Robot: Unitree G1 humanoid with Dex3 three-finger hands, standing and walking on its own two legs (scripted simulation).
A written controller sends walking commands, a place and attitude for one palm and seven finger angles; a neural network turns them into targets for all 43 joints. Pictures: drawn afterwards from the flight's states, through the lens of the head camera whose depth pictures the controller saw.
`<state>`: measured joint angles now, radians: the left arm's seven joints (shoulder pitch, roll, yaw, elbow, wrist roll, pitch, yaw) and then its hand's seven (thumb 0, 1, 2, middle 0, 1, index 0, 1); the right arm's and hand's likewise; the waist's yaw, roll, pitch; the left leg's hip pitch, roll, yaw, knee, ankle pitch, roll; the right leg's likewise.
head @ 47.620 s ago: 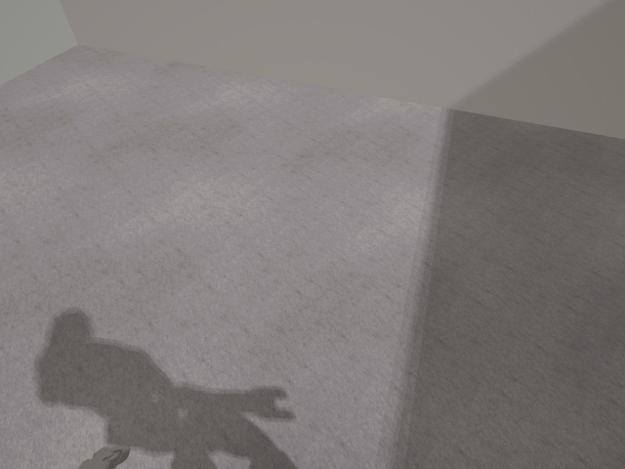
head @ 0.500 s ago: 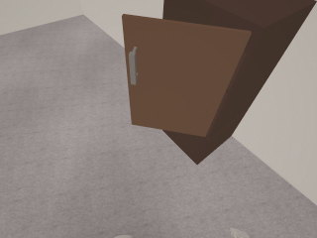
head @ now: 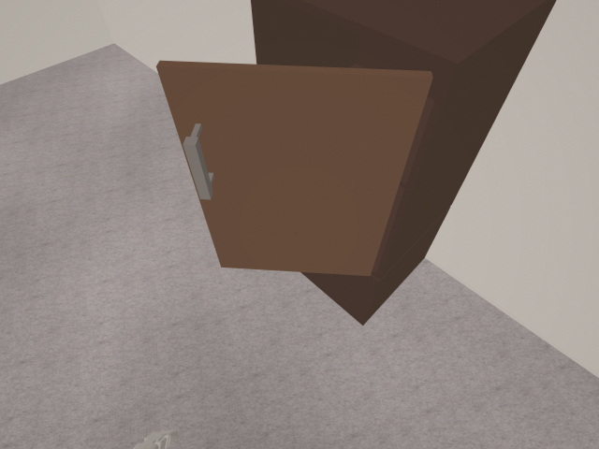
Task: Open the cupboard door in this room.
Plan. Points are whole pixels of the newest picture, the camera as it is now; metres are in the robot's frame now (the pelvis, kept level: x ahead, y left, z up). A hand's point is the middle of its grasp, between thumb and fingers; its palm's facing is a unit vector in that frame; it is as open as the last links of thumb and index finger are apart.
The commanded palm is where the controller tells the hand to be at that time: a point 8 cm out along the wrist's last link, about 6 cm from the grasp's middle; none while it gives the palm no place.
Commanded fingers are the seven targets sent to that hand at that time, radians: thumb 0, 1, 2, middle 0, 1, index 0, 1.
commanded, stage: come to a stop and stand still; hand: left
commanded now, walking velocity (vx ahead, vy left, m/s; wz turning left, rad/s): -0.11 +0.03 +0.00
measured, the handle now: (202, 162) +0.58 +0.20 +0.01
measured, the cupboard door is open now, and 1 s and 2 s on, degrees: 41 41 41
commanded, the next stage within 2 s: look again from close up in 0.58 s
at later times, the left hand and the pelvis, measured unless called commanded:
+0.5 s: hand out of the picture -0.03 +0.23 -0.16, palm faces +0.00 -0.96 -0.29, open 7.3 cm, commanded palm none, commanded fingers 0.00 0.90 0.90 -0.20 -0.30 -0.20 -0.30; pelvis -0.03 +0.03 +0.00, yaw -2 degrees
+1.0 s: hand out of the picture +0.05 +0.17 -0.16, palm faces -0.01 -0.97 -0.26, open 7.2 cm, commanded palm none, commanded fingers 0.00 0.90 0.90 -0.20 -0.30 -0.20 -0.30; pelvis +0.00 -0.01 +0.00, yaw -1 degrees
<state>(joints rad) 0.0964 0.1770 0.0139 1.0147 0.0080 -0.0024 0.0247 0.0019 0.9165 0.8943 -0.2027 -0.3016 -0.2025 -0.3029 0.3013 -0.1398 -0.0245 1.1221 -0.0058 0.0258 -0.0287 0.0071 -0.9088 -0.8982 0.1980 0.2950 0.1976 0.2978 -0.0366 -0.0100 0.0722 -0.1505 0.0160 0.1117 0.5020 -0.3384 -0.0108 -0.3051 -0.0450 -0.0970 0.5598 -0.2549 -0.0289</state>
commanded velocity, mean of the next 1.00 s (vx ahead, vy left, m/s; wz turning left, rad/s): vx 0.00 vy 0.00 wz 0.00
